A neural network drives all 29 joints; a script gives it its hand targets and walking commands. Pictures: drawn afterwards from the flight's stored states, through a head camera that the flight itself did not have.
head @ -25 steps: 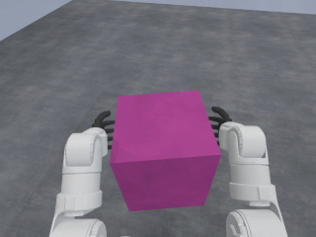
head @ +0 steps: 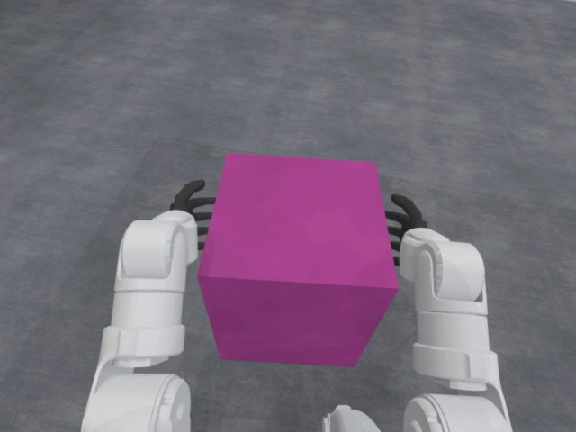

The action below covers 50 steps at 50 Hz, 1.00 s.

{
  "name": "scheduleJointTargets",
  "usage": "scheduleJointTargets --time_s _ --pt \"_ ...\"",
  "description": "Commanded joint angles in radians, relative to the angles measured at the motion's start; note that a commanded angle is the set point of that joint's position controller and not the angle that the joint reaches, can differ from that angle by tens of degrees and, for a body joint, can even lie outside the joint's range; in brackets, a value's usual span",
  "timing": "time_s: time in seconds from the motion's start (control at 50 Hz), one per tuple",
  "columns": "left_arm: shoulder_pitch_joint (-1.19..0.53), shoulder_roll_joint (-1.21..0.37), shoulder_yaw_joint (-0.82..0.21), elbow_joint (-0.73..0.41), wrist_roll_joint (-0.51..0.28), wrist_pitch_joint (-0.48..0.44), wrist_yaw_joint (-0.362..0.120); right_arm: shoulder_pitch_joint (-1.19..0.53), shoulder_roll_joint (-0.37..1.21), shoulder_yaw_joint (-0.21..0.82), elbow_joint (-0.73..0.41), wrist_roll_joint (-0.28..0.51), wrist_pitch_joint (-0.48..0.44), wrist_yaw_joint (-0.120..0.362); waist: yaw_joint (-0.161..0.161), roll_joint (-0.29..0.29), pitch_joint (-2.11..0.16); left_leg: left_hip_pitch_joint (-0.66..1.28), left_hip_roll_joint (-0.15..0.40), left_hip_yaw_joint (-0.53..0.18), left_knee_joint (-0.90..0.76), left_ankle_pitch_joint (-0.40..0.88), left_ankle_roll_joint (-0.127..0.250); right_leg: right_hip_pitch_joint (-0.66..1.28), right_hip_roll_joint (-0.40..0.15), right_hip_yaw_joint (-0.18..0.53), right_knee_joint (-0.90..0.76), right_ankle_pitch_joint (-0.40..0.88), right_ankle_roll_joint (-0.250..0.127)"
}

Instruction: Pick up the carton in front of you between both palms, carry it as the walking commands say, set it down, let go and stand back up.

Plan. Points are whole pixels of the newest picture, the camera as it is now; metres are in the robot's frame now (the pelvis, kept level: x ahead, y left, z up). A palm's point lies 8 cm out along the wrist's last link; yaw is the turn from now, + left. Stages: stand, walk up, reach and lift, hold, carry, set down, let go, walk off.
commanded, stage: carry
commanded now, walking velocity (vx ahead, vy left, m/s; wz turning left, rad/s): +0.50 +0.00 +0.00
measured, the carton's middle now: (294, 266) +0.35 -0.01 +0.00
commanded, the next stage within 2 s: none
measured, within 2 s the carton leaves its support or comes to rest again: neither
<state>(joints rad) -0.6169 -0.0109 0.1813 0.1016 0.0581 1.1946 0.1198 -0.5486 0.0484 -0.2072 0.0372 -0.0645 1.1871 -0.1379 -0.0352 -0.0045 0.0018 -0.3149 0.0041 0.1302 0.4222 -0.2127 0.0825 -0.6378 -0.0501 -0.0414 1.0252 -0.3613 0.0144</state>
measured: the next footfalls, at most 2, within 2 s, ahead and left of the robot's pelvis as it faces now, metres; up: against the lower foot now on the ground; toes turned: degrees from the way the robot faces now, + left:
right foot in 0.24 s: +0.32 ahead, -0.12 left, +0.00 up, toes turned -8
left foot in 0.70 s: +0.64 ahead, +0.11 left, +0.00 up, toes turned +12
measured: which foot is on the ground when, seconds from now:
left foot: down 0.00-0.26, up 0.28-0.68, down 0.70-1.00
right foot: up 0.00-0.22, down 0.24-0.74, up 0.76-1.00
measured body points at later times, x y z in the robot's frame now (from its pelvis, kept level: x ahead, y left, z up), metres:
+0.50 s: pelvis +0.31 -0.04 +0.01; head +0.30 -0.05 +0.46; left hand +0.58 +0.13 +0.08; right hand +0.59 -0.17 +0.07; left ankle +0.38 +0.12 -0.69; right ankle +0.28 -0.11 -0.74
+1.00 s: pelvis +0.62 +0.02 +0.01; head +0.61 +0.04 +0.46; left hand +0.89 +0.17 +0.07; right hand +0.88 -0.13 +0.07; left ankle +0.60 +0.11 -0.74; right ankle +0.70 -0.13 -0.69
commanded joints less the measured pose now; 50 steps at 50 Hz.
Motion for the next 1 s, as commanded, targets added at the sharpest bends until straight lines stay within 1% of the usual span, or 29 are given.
scheduleJointTargets --time_s 0.0,0.06,0.14,0.18,0.2,0.22,0.24,0.26,0.28,0.3,0.32,0.34,0.36,0.4,0.44,0.54,0.62,0.66,0.68,0.7,0.72,0.74,0.76,0.8,0.82,0.84,0.88,0.94,0.98 --pt "-0.618 -1.156 -0.655 -0.21 -0.387 -0.048 -0.183 -0.783 1.114 0.715 -0.23 0.496 -0.028 0.264 -0.008 0.126 -0.543 0.544 0.261 -0.257 -0.083 0.495 0.096 -0.106 -0.009 -0.015 -0.123 0.075 0.008" --pt "-0.511 -1.123 -0.676 -0.257 -0.342 -0.035 -0.181 -0.656 1.093 0.731 -0.238 0.471 -0.011 0.282 -0.002 0.141 -0.497 0.553 0.236 -0.191 -0.087 0.608 0.069 -0.067 0.005 -0.054 -0.294 0.201 0.008" --pt "-0.355 -1.102 -0.717 -0.305 -0.321 -0.008 -0.21 -0.444 1.063 0.737 -0.246 0.404 0.012 0.299 0.001 0.155 -0.426 0.561 0.195 -0.083 -0.06 0.749 0.021 0.059 0.054 -0.135 -0.561 0.343 0.001" --pt "-0.278 -1.102 -0.733 -0.319 -0.322 0.002 -0.233 -0.352 1.048 0.743 -0.257 0.373 0.017 0.304 0.017 0.172 -0.451 0.511 0.177 -0.026 0.061 0.839 -0.015 0.281 0.089 -0.192 -0.684 0.401 -0.017" --pt "-0.257 -1.103 -0.736 -0.326 -0.323 0.003 -0.245 -0.322 1.038 0.747 -0.262 0.363 0.017 0.307 0.03 0.151 -0.492 0.401 0.16 0.01 0.173 0.764 -0.046 0.488 0.071 -0.189 -0.703 0.42 -0.032" --pt "-0.196 -1.101 -0.737 -0.328 -0.321 0.006 -0.258 -0.297 1.029 0.761 -0.271 0.357 0.019 0.31 0.057 0.091 -0.545 0.206 0.158 -0.001 0.333 0.473 -0.08 0.728 -0.064 -0.044 -0.66 0.37 -0.064" --pt "-0.178 -1.071 -0.736 -0.319 -0.298 0.001 -0.264 -0.299 1.06 0.776 -0.291 0.362 0.027 0.315 0.061 -0.141 -0.637 -0.133 0.062 -0.014 0.593 0.118 -0.114 1.023 -0.324 0.353 -0.607 0.404 -0.21" --pt "-0.136 -1.081 -0.736 -0.309 -0.302 -0.004 -0.27 -0.275 1.058 0.78 -0.306 0.359 0.028 0.321 0.058 -0.256 -0.567 -0.365 -0.031 -0.054 0.738 -0.294 -0.111 1.051 -0.374 0.534 -0.701 0.408 -0.282" --pt "-0.117 -1.106 -0.748 -0.346 -0.316 -0.004 -0.278 -0.246 1.063 0.786 -0.312 0.351 0.02 0.319 0.058 -0.194 -0.51 -0.429 0.024 -0.119 0.8 -0.301 -0.088 0.991 -0.361 0.474 -0.712 0.396 -0.272" --pt "-0.114 -1.14 -0.758 -0.373 -0.332 -0.007 -0.287 -0.234 1.066 0.788 -0.332 0.349 0.012 0.317 0.058 -0.099 -0.48 -0.427 0.061 -0.131 0.781 -0.254 -0.079 0.918 -0.335 0.404 -0.72 0.397 -0.234" --pt "-0.122 -1.151 -0.77 -0.412 -0.347 -0.011 -0.294 -0.226 1.071 0.802 -0.359 0.353 0.004 0.313 0.051 -0.047 -0.438 -0.401 0.094 -0.132 0.719 -0.193 -0.081 0.82 -0.316 0.325 -0.752 0.398 -0.196" --pt "-0.125 -1.143 -0.782 -0.45 -0.357 -0.012 -0.296 -0.218 1.084 0.818 -0.384 0.362 0.0 0.31 0.046 -0.042 -0.421 -0.351 0.115 -0.133 0.648 -0.151 -0.087 0.743 -0.295 0.266 -0.788 0.341 -0.168" --pt "-0.136 -1.134 -0.788 -0.477 -0.373 -0.011 -0.298 -0.218 1.09 0.827 -0.408 0.371 -0.004 0.305 0.046 -0.065 -0.416 -0.313 0.11 -0.109 0.597 -0.12 -0.097 0.698 -0.271 0.207 -0.813 0.308 -0.159" --pt "-0.109 -1.107 -0.796 -0.512 -0.392 -0.006 -0.304 -0.176 1.079 0.834 -0.438 0.368 -0.005 0.293 0.048 -0.114 -0.402 -0.288 0.107 -0.077 0.503 -0.068 -0.115 0.66 -0.244 0.129 -0.853 0.241 -0.162" --pt "-0.072 -1.074 -0.797 -0.526 -0.396 0.002 -0.309 -0.14 1.055 0.833 -0.457 0.355 0.001 0.282 0.05 -0.127 -0.365 -0.3 0.111 -0.051 0.387 -0.001 -0.127 0.655 -0.225 0.075 -0.875 0.225 -0.164" --pt "0.009 -0.99 -0.777 -0.516 -0.372 0.025 -0.305 -0.068 0.983 0.825 -0.451 0.34 0.031 0.276 0.057 -0.129 -0.275 -0.293 0.082 0.02 0.182 0.144 -0.109 0.681 -0.196 -0.012 -0.853 0.402 -0.14" --pt "0.021 -0.95 -0.762 -0.473 -0.346 0.042 -0.296 -0.068 0.939 0.815 -0.412 0.345 0.053 0.287 0.058 -0.144 -0.201 -0.242 0.066 0.054 0.088 0.169 -0.077 0.696 -0.194 -0.05 -0.808 0.476 -0.112" --pt "0.007 -0.942 -0.763 -0.457 -0.342 0.048 -0.293 -0.07 0.929 0.805 -0.389 0.346 0.058 0.29 0.047 -0.143 -0.23 -0.081 0.025 0.109 0.033 0.131 -0.063 0.672 -0.177 -0.099 -0.67 0.611 -0.083" --pt "0.0 -0.939 -0.765 -0.455 -0.341 0.05 -0.291 -0.056 0.926 0.793 -0.369 0.342 0.059 0.292 0.03 -0.102 -0.289 0.111 -0.014 0.15 0.017 0.077 -0.06 0.602 -0.139 -0.156 -0.506 0.656 -0.056" --pt "-0.004 -0.93 -0.766 -0.455 -0.339 0.053 -0.29 -0.045 0.92 0.78 -0.353 0.336 0.058 0.294 0.009 -0.027 -0.365 0.339 0.079 0.032 0.018 0.018 -0.051 0.444 -0.111 -0.169 -0.309 0.497 -0.02" --pt "-0.035 -0.95 -0.78 -0.471 -0.348 0.06 -0.289 -0.042 0.914 0.767 -0.321 0.322 0.048 0.297 0.004 0.251 -0.467 0.554 0.361 -0.464 -0.094 -0.158 0.091 0.159 -0.002 -0.139 0.019 0.239 0.034" --pt "-0.046 -0.964 -0.785 -0.462 -0.347 0.059 -0.292 -0.031 0.948 0.768 -0.303 0.332 0.041 0.298 0.008 0.333 -0.439 0.596 0.427 -0.656 -0.204 -0.028 0.146 -0.041 0.067 -0.054 0.173 -0.129 0.026" --pt "-0.051 -1.004 -0.792 -0.452 -0.356 0.051 -0.297 -0.048 0.977 0.776 -0.332 0.346 0.034 0.299 0.01 0.254 -0.423 0.558 0.42 -0.565 -0.172 0.075 0.139 -0.075 0.0 0.023 0.263 -0.125 -0.002" --pt "-0.06 -1.065 -0.799 -0.46 -0.376 0.026 -0.303 -0.094 1.053 0.802 -0.378 0.365 0.012 0.305 0.017 0.065 -0.409 0.412 0.371 -0.392 -0.169 0.113 0.081 -0.045 -0.077 0.053 0.207 -0.024 -0.023" --pt "-0.063 -1.081 -0.806 -0.467 -0.378 0.015 -0.302 -0.119 1.074 0.815 -0.402 0.375 0.002 0.308 0.025 0.056 -0.398 0.334 0.35 -0.315 -0.2 0.052 0.051 -0.004 -0.097 0.052 0.134 0.023 -0.02" --pt "-0.064 -1.089 -0.814 -0.48 -0.376 0.004 -0.299 -0.132 1.087 0.826 -0.417 0.383 -0.007 0.311 0.028 0.079 -0.399 0.293 0.331 -0.258 -0.224 0.002 0.037 0.032 -0.094 0.032 0.078 0.056 -0.015" --pt "-0.047 -1.11 -0.824 -0.496 -0.369 -0.011 -0.29 -0.119 1.083 0.832 -0.437 0.393 -0.016 0.315 0.028 0.124 -0.384 0.26 0.304 -0.186 -0.271 -0.061 0.038 0.045 -0.088 -0.005 -0.036 0.1 -0.003" --pt "-0.003 -1.087 -0.825 -0.529 -0.351 -0.018 -0.276 -0.085 1.05 0.841 -0.469 0.401 -0.017 0.319 0.024 0.125 -0.355 0.298 0.288 -0.125 -0.292 -0.011 0.054 0.026 -0.086 -0.042 -0.234 0.182 0.017" --pt "0.016 -1.06 -0.824 -0.552 -0.347 -0.013 -0.271 -0.069 1.018 0.842 -0.491 0.4 -0.011 0.317 0.019 0.123 -0.329 0.321 0.274 -0.086 -0.281 0.07 0.047 0.037 -0.073 -0.073 -0.345 0.237 0.016"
